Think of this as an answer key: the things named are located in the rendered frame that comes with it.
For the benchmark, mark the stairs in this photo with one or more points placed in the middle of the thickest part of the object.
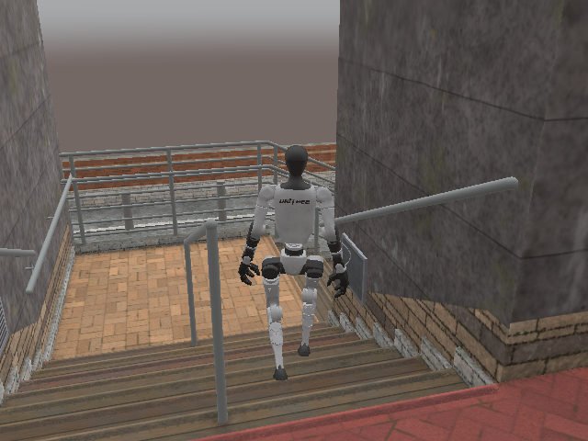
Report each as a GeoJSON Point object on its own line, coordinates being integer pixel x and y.
{"type": "Point", "coordinates": [168, 392]}
{"type": "Point", "coordinates": [324, 293]}

